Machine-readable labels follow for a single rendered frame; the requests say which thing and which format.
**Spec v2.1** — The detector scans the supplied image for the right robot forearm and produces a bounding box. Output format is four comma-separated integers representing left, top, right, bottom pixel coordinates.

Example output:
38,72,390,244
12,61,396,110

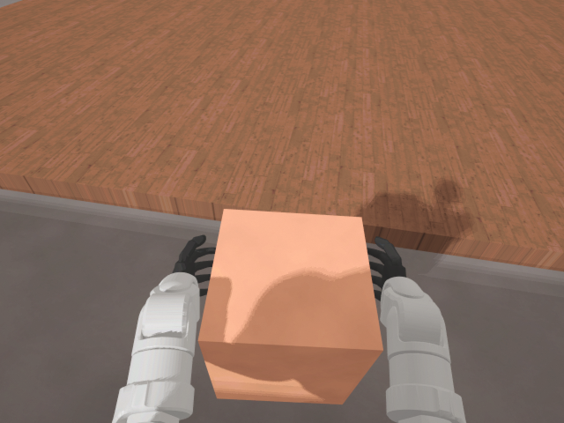
380,277,466,423

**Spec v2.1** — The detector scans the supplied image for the right robot hand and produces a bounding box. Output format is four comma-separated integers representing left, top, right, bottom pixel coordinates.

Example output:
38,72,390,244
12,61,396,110
367,236,406,301

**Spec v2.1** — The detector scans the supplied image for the left robot forearm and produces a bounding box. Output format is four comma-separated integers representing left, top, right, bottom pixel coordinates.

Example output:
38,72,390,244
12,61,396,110
112,272,200,423

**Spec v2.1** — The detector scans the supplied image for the left robot hand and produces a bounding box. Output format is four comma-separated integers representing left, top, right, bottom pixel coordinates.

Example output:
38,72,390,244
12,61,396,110
172,235,216,296

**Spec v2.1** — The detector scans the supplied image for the carton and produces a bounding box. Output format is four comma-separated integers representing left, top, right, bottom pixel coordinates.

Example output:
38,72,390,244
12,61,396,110
198,209,383,404

